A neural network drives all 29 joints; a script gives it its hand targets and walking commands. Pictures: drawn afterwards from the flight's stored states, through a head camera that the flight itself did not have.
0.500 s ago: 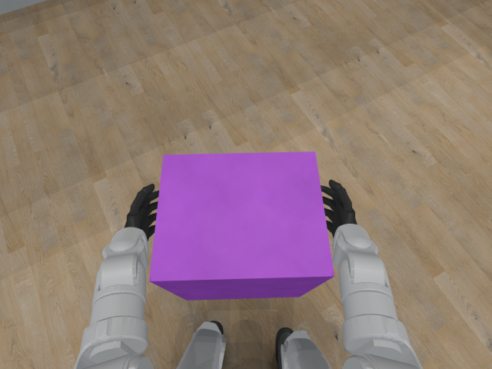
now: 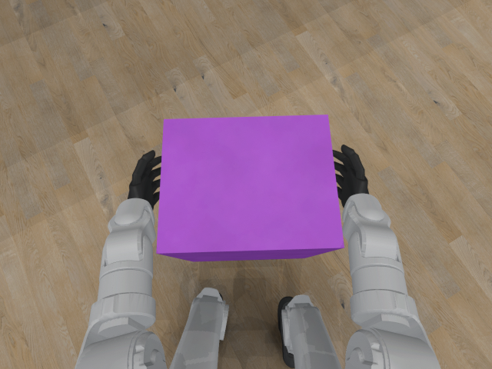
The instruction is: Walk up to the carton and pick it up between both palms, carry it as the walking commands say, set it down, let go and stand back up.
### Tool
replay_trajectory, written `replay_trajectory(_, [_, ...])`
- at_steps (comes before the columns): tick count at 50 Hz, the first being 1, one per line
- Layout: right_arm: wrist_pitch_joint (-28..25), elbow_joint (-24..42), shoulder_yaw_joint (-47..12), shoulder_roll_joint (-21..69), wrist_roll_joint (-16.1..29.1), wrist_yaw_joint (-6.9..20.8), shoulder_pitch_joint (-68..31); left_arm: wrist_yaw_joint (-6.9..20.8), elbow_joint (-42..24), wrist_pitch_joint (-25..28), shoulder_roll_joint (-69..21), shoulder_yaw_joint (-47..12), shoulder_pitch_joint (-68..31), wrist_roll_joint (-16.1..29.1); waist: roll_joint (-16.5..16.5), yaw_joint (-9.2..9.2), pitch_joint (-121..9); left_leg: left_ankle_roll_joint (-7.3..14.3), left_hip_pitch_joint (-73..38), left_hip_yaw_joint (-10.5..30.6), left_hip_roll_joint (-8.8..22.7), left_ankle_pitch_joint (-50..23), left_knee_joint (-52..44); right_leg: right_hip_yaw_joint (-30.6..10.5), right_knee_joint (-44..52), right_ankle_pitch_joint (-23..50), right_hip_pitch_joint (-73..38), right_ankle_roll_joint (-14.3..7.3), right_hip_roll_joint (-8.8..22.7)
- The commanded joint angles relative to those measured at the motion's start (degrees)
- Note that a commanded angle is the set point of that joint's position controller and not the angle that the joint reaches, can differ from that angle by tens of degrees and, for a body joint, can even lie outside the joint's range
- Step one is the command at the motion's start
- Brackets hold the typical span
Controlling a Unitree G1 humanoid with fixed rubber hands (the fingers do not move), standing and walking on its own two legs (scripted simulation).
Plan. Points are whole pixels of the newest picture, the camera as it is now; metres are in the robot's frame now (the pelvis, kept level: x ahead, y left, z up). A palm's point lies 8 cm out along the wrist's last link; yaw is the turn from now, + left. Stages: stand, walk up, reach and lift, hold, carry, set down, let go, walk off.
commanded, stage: set down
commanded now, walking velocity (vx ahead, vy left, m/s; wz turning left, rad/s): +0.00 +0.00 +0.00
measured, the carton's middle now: (247, 202) +0.40 +0.04 -0.16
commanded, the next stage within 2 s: none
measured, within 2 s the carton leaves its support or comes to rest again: neither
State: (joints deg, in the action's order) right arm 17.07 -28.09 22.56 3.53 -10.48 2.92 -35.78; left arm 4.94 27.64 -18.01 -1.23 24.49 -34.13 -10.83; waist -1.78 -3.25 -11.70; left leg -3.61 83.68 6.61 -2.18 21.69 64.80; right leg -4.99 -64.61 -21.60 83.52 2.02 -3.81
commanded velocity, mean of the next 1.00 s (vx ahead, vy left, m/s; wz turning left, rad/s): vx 0.00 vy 0.00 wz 0.00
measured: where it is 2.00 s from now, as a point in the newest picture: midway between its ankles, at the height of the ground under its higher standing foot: (249, 340)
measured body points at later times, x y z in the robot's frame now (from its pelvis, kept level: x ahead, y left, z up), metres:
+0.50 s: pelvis -0.03 +0.00 -0.08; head +0.23 +0.01 +0.29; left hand +0.41 +0.22 -0.18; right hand +0.45 -0.12 -0.18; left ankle +0.05 +0.14 -0.62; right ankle +0.05 -0.13 -0.62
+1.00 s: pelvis -0.04 +0.00 -0.15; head +0.26 +0.02 +0.19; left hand +0.43 +0.23 -0.27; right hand +0.48 -0.12 -0.26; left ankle +0.05 +0.14 -0.62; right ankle +0.05 -0.13 -0.62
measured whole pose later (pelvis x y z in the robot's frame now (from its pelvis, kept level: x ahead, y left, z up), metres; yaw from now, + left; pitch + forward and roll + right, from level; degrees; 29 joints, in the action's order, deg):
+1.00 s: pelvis -0.04 +0.00 -0.15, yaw +1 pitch +49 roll -1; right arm 17.3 -42.7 21.5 -5.6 -7.3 -1.5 -60.7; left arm -0.8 41.0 -17.7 6.9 24.3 -56.8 -4.8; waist -0.9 -3.5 -8.6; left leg -5.2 117.3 7.0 -6.2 28.0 96.5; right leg -5.8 -96.7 -28.9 116.7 4.7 -6.4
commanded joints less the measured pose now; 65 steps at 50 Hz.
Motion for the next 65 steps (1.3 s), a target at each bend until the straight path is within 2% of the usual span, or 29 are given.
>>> replay_trajectory(1, [-1.88, 0.71, -38.35, 53.8, 7.46, 10.61, -32.16, 12.3, -1.86, 1.75, -53.85, -35.52, -31.79, 8.41, -0.68, -2.82, -54.18, 0.95, -24.69, -9.3, -5.24, -22.61, 0.61, 5.76, -0.13, 20.0, -26.07, 0.43, -5.13])
replay_trajectory(2, [-1.71, 0.56, -38.44, 54.38, 7.97, 10.15, -33.35, 12.39, -1.16, 1.76, -52.79, -34.85, -31.82, 8.01, -0.74, -3.36, -53.07, 1.46, -23.13, -9.58, -5.27, -21.25, 0.74, 5.36, 0.01, 19.17, -25.5, 0.76, -4.92])
replay_trajectory(3, [-1.88, 0.73, -37.69, 52.87, 7.31, 9.89, -33.42, 12.34, -1.0, 1.77, -53.59, -34.96, -33.45, 8.42, -0.73, -1.95, -53.52, 1.07, -21.62, -9.48, -5.55, -21.19, 1.62, 5.76, -1.21, 19.31, -24.63, 0.61, -5.08])
replay_trajectory(4, [-1.74, 0.22, -38.38, 53.68, 7.76, 9.57, -35.06, 12.23, 0.74, 1.72, -52.08, -33.56, -32.84, 8.26, -2.95, -3.74, -51.84, 1.29, -19.87, -9.74, -5.55, -19.45, 1.7, 5.7, -1.27, 18.05, -24.57, 0.98, -5.15])
replay_trajectory(7, [-1.32, -1.34, -37.59, 52.84, 7.92, 8.95, -37.83, 11.99, 1.95, 1.35, -52.64, -33.22, -35.4, 8.61, -0.92, -4.12, -51.78, 1.02, -17.51, -10.26, -5.8, -15.71, 3.37, 5.64, -2.91, 13.36, -22.37, 0.72, -4.99])
replay_trajectory(10, [-0.99, -2.35, -37.37, 53.53, 8.1, 8.08, -40.33, 12.17, 2.75, 1.29, -52.7, -33.08, -39.48, 10.01, -2.58, -2.91, -54.18, 1.23, -15.1, -10.23, -5.85, -12.7, 5.46, 6.28, -4.7, 11.04, -21.28, 0.99, -5.11])
replay_trajectory(12, [-0.57, -3.87, -36.7, 54.06, 7.99, 7.95, -42.16, 12.07, 3.18, 1.19, -52.69, -32.14, -40.81, 10.16, -3.57, -3.18, -53.27, 1.24, -13.49, -10.36, -5.95, -11.92, 6.38, 6.74, -5.86, 9.93, -19.79, 1.14, -5.25])
replay_trajectory(13, [-0.42, -4.83, -35.39, 53.81, 7.72, 7.6, -41.44, 12.09, 2.67, 1.01, -53.29, -33.24, -43.18, 10.8, -2.21, -1.54, -55.15, 1.02, -12.94, -10.61, -6.03, -11.79, 7.39, 6.67, -6.55, 10.03, -19.74, 0.73, -5.41])
replay_trajectory(17, [-0.33, -7.33, -33.5, 53.49, 7.54, 7.4, -45.39, 11.5, 4.13, 0.57, -53.38, -32.35, -46.47, 11.24, -1.16, -2.19, -53.82, 0.59, -11.12, -10.99, -6.31, -10.72, 8.68, 7.42, -9.17, 8.0, -16.23, 0.5, -5.88])
replay_trajectory(20, [-0.28, -7.78, -32.82, 52.04, 7.34, 7.71, -48.06, 10.98, 5.23, 0.18, -54.12, -32.51, -48.65, 11.49, -0.81, -1.07, -55.39, 0.2, -11.14, -10.98, -6.55, -9.54, 10.39, 8.3, -10.8, 5.76, -13.32, 0.17, -5.95])
replay_trajectory(21, [-0.51, -7.11, -32.8, 51.75, 7.93, 7.76, -49.69, 10.78, 5.85, 0.18, -53.88, -31.76, -48.41, 10.82, 0.5, -1.9, -54.56, 0.37, -10.73, -11.2, -6.59, -10.01, 11.01, 7.92, -11.35, 6.0, -12.16, 0.14, -5.82])
replay_trajectory(25, [-0.59, -7.88, -31.96, 51.96, 8.1, 7.75, -51.03, 10.1, 5.98, 0.46, -54.21, -31.42, -50.46, 11.15, 0.34, -2.02, -56.7, 0.34, -10.0, -11.42, -6.82, -11.08, 13.04, 8.64, -14.14, 6.74, -9.77, 0.26, -6.31])
replay_trajectory(26, [-0.66, -8.01, -32.07, 51.42, 8.48, 7.96, -51.75, 9.68, 3.89, 0.74, -53.28, -31.68, -51.75, 11.45, 1.96, -2.62, -59.07, 0.0, -10.77, -11.58, -6.78, -11.81, 13.93, 8.49, -15.47, 7.08, -9.48, 0.17, -6.31])
replay_trajectory(27, [-0.48, -8.97, -31.63, 51.62, 8.4, 7.71, -51.14, 9.94, 4.5, 0.7, -52.87, -32.21, -53.22, 11.97, 1.22, -1.3, -58.78, -0.02, -8.77, -12.0, -6.73, -12.2, 14.76, 8.44, -14.96, 8.14, -10.08, 0.11, -6.12])
replay_trajectory(30, [-0.5, -10.45, -31.45, 50.96, 8.52, 7.58, -51.93, 8.93, 5.92, 0.9, -52.43, -30.87, -53.17, 11.92, 0.68, -2.75, -57.4, -0.22, -7.93, -11.56, -7.19, -12.97, 15.66, 8.74, -17.04, 8.07, -7.23, 0.42, -6.38])
replay_trajectory(33, [-1.07, -8.41, -32.19, 50.55, 9.68, 7.59, -54.42, 8.35, 3.82, 1.33, -52.23, -31.77, -55.73, 12.49, 1.6, -2.54, -60.87, 0.0, -9.35, -11.69, -7.1, -13.27, 17.51, 8.99, -19.01, 8.16, -6.05, 0.46, -6.33])
replay_trajectory(37, [-1.08, -9.23, -31.76, 48.29, 9.42, 7.19, -56.27, 7.92, 7.13, 1.13, -51.24, -30.37, -55.69, 12.74, 0.08, -2.15, -59.37, -0.18, -6.39, -12.1, -7.15, -12.94, 19.66, 9.17, -20.24, 7.87, -4.24, 0.55, -6.34])
replay_trajectory(39, [-1.4, -8.3, -32.24, 47.61, 10.14, 6.95, -57.78, 7.73, 5.16, 1.62, -51.2, -31.26, -57.29, 14.11, -0.53, -0.99, -62.58, -0.24, -6.99, -11.81, -7.02, -13.86, 20.85, 9.63, -21.64, 8.55, -4.53, 0.56, -6.44])
replay_trajectory(44, [-1.7, -9.26, -32.18, 47.01, 10.2, 6.31, -59.66, 7.09, 6.74, 1.82, -49.56, -30.63, -58.52, 13.68, -0.19, -2.15, -61.32, -0.3, -3.26, -12.51, -7.04, -13.42, 23.33, 9.42, -23.92, 8.58, -2.62, 0.49, -6.43])
replay_trajectory(45, [-1.52, -10.85, -31.73, 46.98, 10.14, 6.32, -58.52, 7.12, 7.1, 2.03, -48.49, -30.25, -58.68, 13.57, -1.57, -2.59, -59.49, -0.29, -2.01, -12.4, -7.2, -13.34, 23.32, 9.56, -24.06, 8.5, -1.26, 0.68, -6.32])
replay_trajectory(47, [-1.31, -12.73, -30.19, 46.28, 9.14, 6.32, -57.97, 7.2, 7.32, 2.08, -48.1, -29.58, -60.04, 13.9, -1.3, -1.49, -58.04, -0.28, -1.02, -12.28, -7.19, -11.74, 23.73, 10.03, -24.9, 6.69, 0.87, 0.67, -6.41])
replay_trajectory(48, [-1.57, -12.98, -29.8, 47.12, 9.32, 6.38, -58.32, 6.77, 5.8, 2.42, -47.64, -29.19, -61.6, 13.47, -0.65, -2.27, -59.1, -0.34, -1.66, -12.42, -7.25, -13.03, 24.11, 9.92, -25.51, 7.71, 1.46, 0.51, -6.56])
replay_trajectory(52, [-2.15, -12.16, -29.39, 45.52, 9.55, 6.23, -60.7, 6.86, 6.89, 2.59, -48.33, -29.58, -63.09, 14.68, 0.33, -1.35, -60.8, -0.53, -1.2, -12.36, -7.06, -12.88, 25.92, 10.18, -27.6, 7.86, 2.02, 0.17, -6.37])
replay_trajectory(53, [-2.39, -11.11, -29.76, 45.02, 10.08, 5.97, -62.49, 6.81, 7.11, 2.53, -48.01, -29.48, -64.16, 14.23, 1.33, -2.55, -60.83, -0.66, -0.01, -13.24, -7.18, -12.77, 26.75, 9.63, -27.47, 7.65, 2.03, 0.2, -6.33])
replay_trajectory(54, [-2.37, -10.76, -29.63, 44.37, 10.25, 5.92, -63.93, 6.66, 6.34, 2.62, -47.14, -29.97, -65.52, 14.6, 0.1, -1.22, -61.1, -0.48, -0.35, -12.52, -6.84, -12.54, 27.14, 10.33, -28.47, 7.69, 2.51, 0.5, -6.26])
replay_trajectory(57, [-2.51, -10.5, -30.07, 43.12, 10.86, 5.65, -65.35, 6.33, 5.13, 3.0, -46.4, -30.23, -68.18, 15.83, 0.94, -0.72, -62.8, -0.72, 0.57, -13.01, -6.73, -11.93, 28.52, 10.49, -29.69, 6.78, 2.83, 0.26, -6.2])
replay_trajectory(58, [-2.55, -10.34, -30.62, 43.47, 10.94, 5.68, -65.5, 6.18, 4.53, 3.1, -46.14, -30.81, -68.08, 16.24, -0.27, -1.1, -63.91, -0.73, -0.28, -12.62, -6.78, -12.79, 28.86, 10.79, -30.95, 7.66, 2.75, 0.36, -6.19])
replay_trajectory(61, [-2.42, -10.33, -30.66, 42.62, 11.83, 5.52, -67.53, 6.04, 6.34, 2.68, -45.91, -30.21, -68.29, 15.68, 1.8, -2.07, -62.94, -0.7, 1.41, -13.67, -6.52, -12.11, 30.3, 10.2, -31.52, 6.91, 3.67, 0.15, -6.06])
replay_trajectory(65, [-2.47, -11.29, -30.85, 41.4, 12.36, 5.53, -69.37, 5.88, 6.65, 2.94, -44.67, -30.3, -71.24, 16.52, 0.07, -1.43, -62.38, -0.61, 2.74, -13.69, -6.33, -11.06, 31.85, 10.94, -33.35, 5.98, 4.69, 0.32, -5.86])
